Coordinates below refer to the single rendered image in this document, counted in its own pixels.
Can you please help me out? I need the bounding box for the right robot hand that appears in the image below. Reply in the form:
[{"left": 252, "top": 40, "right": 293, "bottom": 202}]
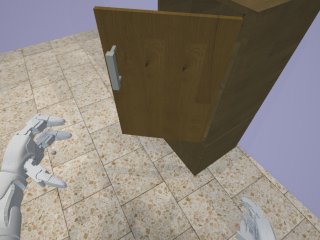
[{"left": 237, "top": 196, "right": 277, "bottom": 240}]

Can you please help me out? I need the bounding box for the robot left forearm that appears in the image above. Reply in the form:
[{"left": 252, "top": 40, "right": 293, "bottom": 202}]
[{"left": 0, "top": 171, "right": 28, "bottom": 240}]

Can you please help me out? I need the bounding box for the handle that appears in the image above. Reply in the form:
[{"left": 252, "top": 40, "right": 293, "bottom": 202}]
[{"left": 105, "top": 45, "right": 122, "bottom": 91}]

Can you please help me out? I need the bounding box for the left robot hand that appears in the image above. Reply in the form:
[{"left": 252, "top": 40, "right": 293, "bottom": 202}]
[{"left": 0, "top": 113, "right": 72, "bottom": 189}]

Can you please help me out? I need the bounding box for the cupboard door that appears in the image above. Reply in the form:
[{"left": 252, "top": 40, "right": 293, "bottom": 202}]
[{"left": 93, "top": 6, "right": 243, "bottom": 143}]

